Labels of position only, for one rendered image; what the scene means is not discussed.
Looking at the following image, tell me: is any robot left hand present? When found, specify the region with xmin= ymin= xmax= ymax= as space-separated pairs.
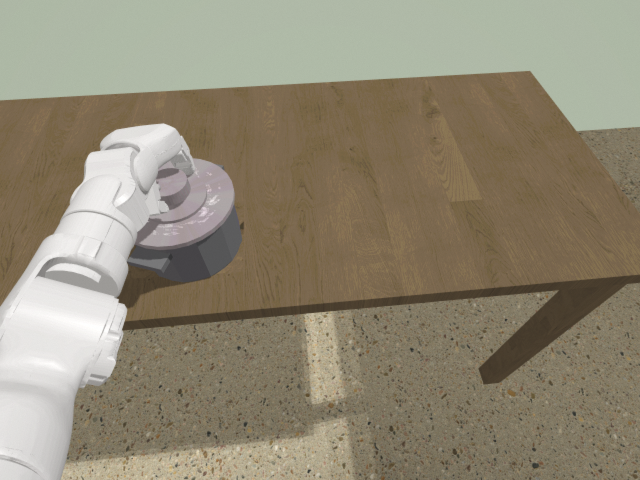
xmin=100 ymin=124 xmax=195 ymax=217

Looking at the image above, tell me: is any lid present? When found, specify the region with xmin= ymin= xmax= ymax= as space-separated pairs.
xmin=135 ymin=158 xmax=235 ymax=250

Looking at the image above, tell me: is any table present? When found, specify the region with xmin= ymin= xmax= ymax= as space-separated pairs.
xmin=0 ymin=71 xmax=640 ymax=384

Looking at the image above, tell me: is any pot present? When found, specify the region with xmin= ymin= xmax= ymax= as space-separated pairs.
xmin=127 ymin=164 xmax=242 ymax=282

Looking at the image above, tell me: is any knob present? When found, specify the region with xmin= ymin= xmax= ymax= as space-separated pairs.
xmin=156 ymin=168 xmax=191 ymax=206

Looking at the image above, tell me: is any robot left upper arm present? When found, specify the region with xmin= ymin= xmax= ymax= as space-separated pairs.
xmin=0 ymin=276 xmax=127 ymax=480

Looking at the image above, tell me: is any robot left forearm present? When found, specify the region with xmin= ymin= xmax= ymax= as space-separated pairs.
xmin=0 ymin=139 xmax=158 ymax=341

